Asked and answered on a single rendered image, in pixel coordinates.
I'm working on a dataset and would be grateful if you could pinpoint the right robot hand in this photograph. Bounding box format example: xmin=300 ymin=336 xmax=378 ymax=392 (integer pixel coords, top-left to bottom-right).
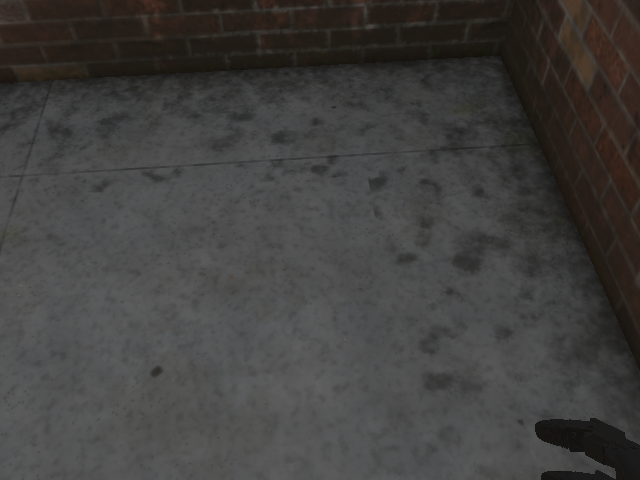
xmin=535 ymin=418 xmax=640 ymax=480

